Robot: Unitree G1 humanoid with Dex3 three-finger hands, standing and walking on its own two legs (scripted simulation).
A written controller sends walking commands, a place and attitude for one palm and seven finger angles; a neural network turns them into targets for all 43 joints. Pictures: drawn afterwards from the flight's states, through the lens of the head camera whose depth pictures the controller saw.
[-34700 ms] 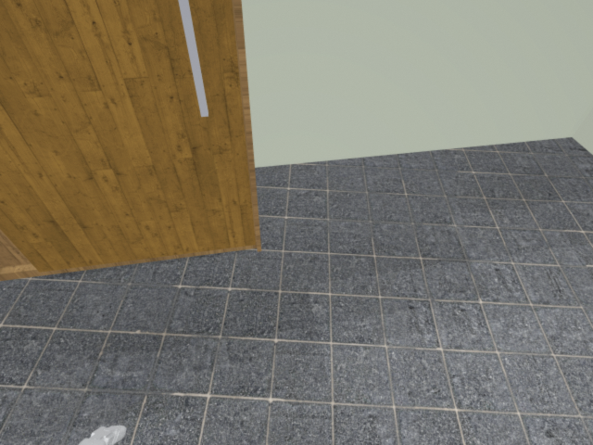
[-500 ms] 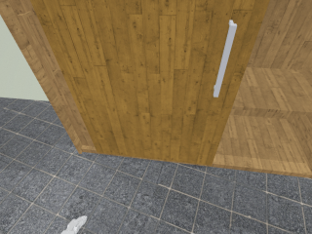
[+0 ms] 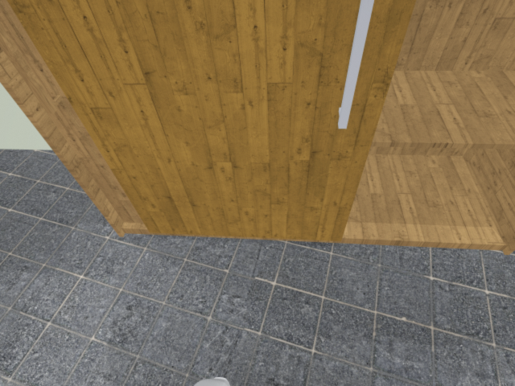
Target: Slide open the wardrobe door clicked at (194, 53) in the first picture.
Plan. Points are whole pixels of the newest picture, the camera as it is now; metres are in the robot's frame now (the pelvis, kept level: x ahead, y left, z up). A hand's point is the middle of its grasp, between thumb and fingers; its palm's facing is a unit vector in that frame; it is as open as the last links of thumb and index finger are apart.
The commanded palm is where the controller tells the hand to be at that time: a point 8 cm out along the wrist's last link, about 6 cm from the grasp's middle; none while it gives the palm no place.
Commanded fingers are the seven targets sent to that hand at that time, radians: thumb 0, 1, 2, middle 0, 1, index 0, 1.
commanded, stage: let the arm hang, fingers relaxed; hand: right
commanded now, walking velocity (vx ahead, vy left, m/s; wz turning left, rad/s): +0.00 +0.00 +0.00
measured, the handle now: (352, 66) +0.73 -0.16 +0.11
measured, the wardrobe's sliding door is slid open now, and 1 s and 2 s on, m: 0.67 0.67 0.67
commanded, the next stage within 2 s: look to check the result in 0.70 s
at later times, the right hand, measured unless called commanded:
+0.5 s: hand out of the picture +0.06 -0.18 -0.15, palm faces -0.03 +0.98 -0.20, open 7.3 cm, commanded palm none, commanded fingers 0.00 -0.90 -0.90 0.20 0.30 0.20 0.30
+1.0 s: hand out of the picture +0.06 -0.19 -0.15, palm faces -0.04 +0.97 -0.23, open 7.4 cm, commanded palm none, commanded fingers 0.00 -0.90 -0.90 0.20 0.30 0.20 0.30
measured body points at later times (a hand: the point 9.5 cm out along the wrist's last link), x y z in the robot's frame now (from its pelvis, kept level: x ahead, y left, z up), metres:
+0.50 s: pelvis +0.02 +0.00 +0.03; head +0.04 +0.00 +0.47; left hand +0.04 +0.23 -0.13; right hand +0.07 -0.23 -0.13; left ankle +0.02 +0.14 -0.72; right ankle +0.01 -0.09 -0.72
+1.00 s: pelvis +0.02 +0.01 +0.03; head +0.05 +0.01 +0.48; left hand +0.04 +0.26 -0.13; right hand +0.07 -0.24 -0.13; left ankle +0.02 +0.14 -0.72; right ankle +0.01 -0.09 -0.72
